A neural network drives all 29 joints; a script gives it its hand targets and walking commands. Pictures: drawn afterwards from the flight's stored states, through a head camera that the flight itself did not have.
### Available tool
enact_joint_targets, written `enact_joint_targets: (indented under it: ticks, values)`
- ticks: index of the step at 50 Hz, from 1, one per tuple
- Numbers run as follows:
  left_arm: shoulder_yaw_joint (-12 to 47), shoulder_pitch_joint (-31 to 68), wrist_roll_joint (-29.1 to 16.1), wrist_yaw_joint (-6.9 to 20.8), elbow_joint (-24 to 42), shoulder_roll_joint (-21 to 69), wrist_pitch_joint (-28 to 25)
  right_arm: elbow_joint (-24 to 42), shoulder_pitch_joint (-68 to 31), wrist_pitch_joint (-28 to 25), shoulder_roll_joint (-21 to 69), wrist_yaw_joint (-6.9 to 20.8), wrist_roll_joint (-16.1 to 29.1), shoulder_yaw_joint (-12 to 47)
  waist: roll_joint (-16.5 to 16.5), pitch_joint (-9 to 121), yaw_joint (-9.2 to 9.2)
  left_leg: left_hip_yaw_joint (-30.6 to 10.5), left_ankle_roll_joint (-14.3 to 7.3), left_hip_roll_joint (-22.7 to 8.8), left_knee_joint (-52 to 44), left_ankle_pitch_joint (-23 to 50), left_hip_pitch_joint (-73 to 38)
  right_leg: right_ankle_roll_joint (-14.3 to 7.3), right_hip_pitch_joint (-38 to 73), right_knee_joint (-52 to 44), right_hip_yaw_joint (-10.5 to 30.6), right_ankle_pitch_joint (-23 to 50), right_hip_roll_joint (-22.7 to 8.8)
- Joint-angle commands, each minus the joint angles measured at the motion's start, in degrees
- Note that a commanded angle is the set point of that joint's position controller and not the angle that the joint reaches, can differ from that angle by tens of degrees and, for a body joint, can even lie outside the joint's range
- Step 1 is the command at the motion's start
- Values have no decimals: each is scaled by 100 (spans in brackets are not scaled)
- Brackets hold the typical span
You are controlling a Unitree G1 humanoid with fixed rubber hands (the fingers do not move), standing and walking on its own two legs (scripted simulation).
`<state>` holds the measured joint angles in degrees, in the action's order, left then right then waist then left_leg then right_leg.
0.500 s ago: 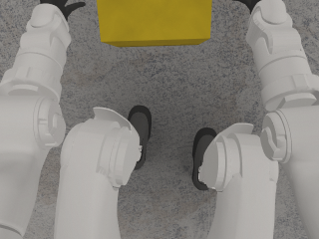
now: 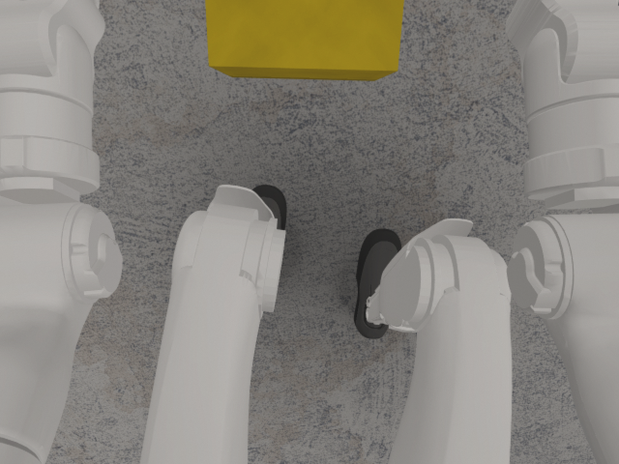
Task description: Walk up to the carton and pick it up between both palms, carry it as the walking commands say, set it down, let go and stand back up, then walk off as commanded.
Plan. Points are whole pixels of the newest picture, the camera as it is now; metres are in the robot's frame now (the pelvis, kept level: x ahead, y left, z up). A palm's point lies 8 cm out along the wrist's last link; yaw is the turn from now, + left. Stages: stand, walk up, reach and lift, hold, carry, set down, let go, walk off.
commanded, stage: set down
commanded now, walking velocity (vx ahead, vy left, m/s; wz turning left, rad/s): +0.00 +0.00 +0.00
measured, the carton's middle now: out of the picture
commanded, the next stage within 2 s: let go in 0.98 s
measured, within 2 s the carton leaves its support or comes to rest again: neither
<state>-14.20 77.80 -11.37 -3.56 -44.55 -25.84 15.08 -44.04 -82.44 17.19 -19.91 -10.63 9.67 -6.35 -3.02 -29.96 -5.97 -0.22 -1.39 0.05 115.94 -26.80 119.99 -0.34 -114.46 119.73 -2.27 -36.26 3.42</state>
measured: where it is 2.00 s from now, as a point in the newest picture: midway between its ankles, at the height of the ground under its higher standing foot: (316, 282)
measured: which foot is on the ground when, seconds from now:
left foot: down 0.00-1.00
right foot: down 0.00-1.00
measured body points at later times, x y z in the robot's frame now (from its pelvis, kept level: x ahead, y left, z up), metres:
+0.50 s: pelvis +0.00 +0.01 +0.12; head +0.37 +0.06 +0.36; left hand +0.53 +0.31 -0.02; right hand +0.60 -0.10 -0.01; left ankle +0.15 +0.11 -0.38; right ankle +0.11 -0.11 -0.38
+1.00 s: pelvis +0.01 +0.02 +0.24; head +0.37 +0.07 +0.50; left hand +0.52 +0.31 +0.10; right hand +0.60 -0.10 +0.11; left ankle +0.15 +0.11 -0.38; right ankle +0.11 -0.11 -0.38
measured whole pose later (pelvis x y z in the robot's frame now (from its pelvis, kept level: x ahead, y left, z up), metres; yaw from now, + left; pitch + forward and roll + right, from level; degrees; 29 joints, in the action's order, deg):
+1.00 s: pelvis +0.01 +0.02 +0.24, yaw +1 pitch +26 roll -3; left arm -15.2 71.9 -7.2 -2.7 -38.7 -23.5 18.9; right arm -44.0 -78.1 19.4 -20.8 -3.6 4.8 -11.8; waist -1.6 -30.0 -5.7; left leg -0.7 -2.2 1.0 64.1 -14.5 75.6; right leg 1.2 -71.1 65.8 0.4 -20.8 2.8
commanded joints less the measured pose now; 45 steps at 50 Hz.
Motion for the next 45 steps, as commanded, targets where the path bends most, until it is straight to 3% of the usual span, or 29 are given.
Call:
enact_joint_targets:
  ticks: [1,3,4,5,6,8,11,12,13,14,18,19,20,22,23,25,27,28,29,30,33,34,36,38,39,40,41,44,45]
  values:
    - [-307,1845,13,-4,1113,-1359,-147,923,-1850,-171,-1062,31,22,-203,570,11292,-233,164,207,190,-1045,2337,-6096,-63,2455,-1414,-202,1288,300]
    - [-204,2106,29,24,1263,-1425,-17,1533,-2276,-78,-1011,66,251,68,490,11393,-360,190,146,159,-1310,2278,-6008,-68,2781,-1598,-214,1270,284]
    - [-110,1910,-178,5,1144,-1208,77,1490,-2326,-21,-1157,60,44,-166,263,11550,-91,65,76,163,-1473,2159,-6270,-15,2771,-1734,-298,1126,284]
    - [-301,1960,-69,34,1103,-1288,89,1096,-2243,34,-1091,88,7,-68,144,11409,-267,176,100,174,-1449,2202,-6028,-47,2951,-1744,-177,1190,241]
    - [-109,1842,-77,19,1859,-1237,124,1748,-1961,51,-1241,50,0,-212,582,12628,-14,213,199,285,-1516,2672,-6907,-21,3615,-1821,-240,1742,327]
    - [-319,1972,-107,77,1419,-1296,211,1368,-2058,132,-1279,54,-164,-358,338,11932,11,208,134,261,-1647,2431,-6500,-19,3119,-2115,-107,1362,281]
    - [-275,1812,13,81,1716,-1497,258,1733,-2137,169,-1076,115,15,-48,57,12569,-201,133,140,296,-1845,2826,-6780,22,3926,-2226,-170,1769,281]
    - [-408,1496,199,109,1093,-1465,309,1192,-1674,187,-1014,121,71,-33,267,12314,-534,260,149,255,-1782,3116,-6876,59,3613,-2317,-50,1753,286]
    - [-135,1089,48,171,1647,-1020,294,1447,-1138,213,-916,196,61,-11,461,12215,-249,152,181,305,-2093,3072,-7094,20,3804,-2402,-134,1739,352]
    - [-482,1680,244,127,1889,-1481,314,1727,-1935,255,-1244,189,-167,-438,617,12142,-419,85,163,296,-2203,2959,-7203,23,3137,-2541,-119,1397,355]
    - [-449,1380,100,107,1483,-1368,565,1909,-1982,358,-1298,198,-91,-256,71,12355,-322,261,130,356,-2496,2490,-7156,105,4261,-3011,-34,1528,294]
    - [-391,1618,18,88,2201,-1374,541,2233,-1979,387,-1265,172,-111,-320,-93,12524,-21,198,70,360,-2623,2693,-7053,105,4720,-3041,-52,1887,339]
    - [-291,1330,44,110,2176,-1327,603,2282,-1801,411,-1420,156,-139,-375,191,13082,-289,258,192,381,-2680,3075,-7559,162,4888,-3080,-50,2073,319]
    - [-295,1684,20,117,1857,-1342,659,1340,-1423,508,-1159,259,-131,-420,390,12085,-51,61,198,318,-2958,2698,-7620,116,3879,-3288,-137,1312,327]
    - [-122,1528,-70,88,2625,-1308,658,2168,-1657,498,-1190,269,79,-376,583,13143,-313,26,239,327,-3049,3232,-8682,108,4358,-3362,-134,1614,360]
    - [-149,1265,-57,80,1978,-1069,765,1532,-1240,497,-1341,367,-5,-410,744,12166,-43,-150,264,224,-3363,3073,-8600,66,3915,-3555,-225,1331,390]
    - [-358,1885,-53,23,2408,-1382,798,2303,-1961,508,-1639,351,-80,-580,303,12409,1,-83,168,188,-3441,2953,-8483,83,4205,-3807,-182,1555,319]
    - [-429,1272,118,21,1858,-1253,728,1708,-1542,520,-1249,381,-129,-376,334,12486,-296,7,198,265,-3407,3374,-8557,121,4300,-3762,-94,1564,318]
    - [-401,1704,-17,30,2799,-1457,696,2183,-1640,518,-1382,386,76,-394,478,12804,-279,-23,206,213,-3637,3186,-8804,59,4993,-3949,-21,1703,313]
    - [-418,1023,71,36,2015,-1168,761,2075,-1479,491,-1466,386,-182,-454,276,12677,-222,-60,231,250,-3743,3265,-8685,122,4860,-4093,-79,1686,312]
    - [-82,1359,-139,56,2206,-1137,743,1817,-1477,596,-1180,422,19,-371,285,12127,91,-102,174,225,-4228,2596,-8622,70,5248,-4458,-94,1561,329]
    - [-380,1700,22,42,2354,-1424,734,1864,-1711,570,-1275,449,-9,-434,415,12448,-218,62,198,302,-4142,3131,-8877,114,5227,-4570,25,1808,268]
    - [-415,1369,109,53,2237,-1302,681,2156,-1842,452,-1356,454,-49,-528,497,12625,-233,-148,187,195,-4340,3421,-9396,130,5136,-4734,-46,1752,302]
    - [-381,1430,41,-18,2706,-1278,659,2033,-1454,480,-1433,468,-198,-622,303,12737,35,-158,181,144,-4591,3757,-9656,111,5531,-4989,-3,2087,259]
    - [-363,1030,78,7,1850,-1246,716,1519,-1148,529,-1267,507,-170,-431,225,12322,-151,-99,212,146,-4793,3204,-9536,132,5629,-5252,21,1742,237]
    - [-59,1350,-82,-19,2305,-1082,700,1633,-1334,549,-1335,509,-33,-493,592,12343,-152,-124,272,244,-4985,3124,-9688,141,5779,-5340,61,1851,273]
    - [-125,1493,-11,-38,2317,-1012,695,1639,-1641,504,-1527,507,-277,-781,305,11895,110,-265,253,115,-5072,3243,-9570,139,5511,-5373,-16,1887,209]
    - [-63,1133,73,45,1598,-747,489,1088,-1467,256,-1344,637,-367,-758,390,11292,106,-215,281,150,-5416,2829,-9723,115,5670,-5756,3,1696,222]
    - [-319,1014,352,48,1165,-773,397,634,-1313,219,-1006,687,-363,-583,447,11113,-236,-165,207,137,-5413,2945,-9642,108,5421,-5853,177,1584,150]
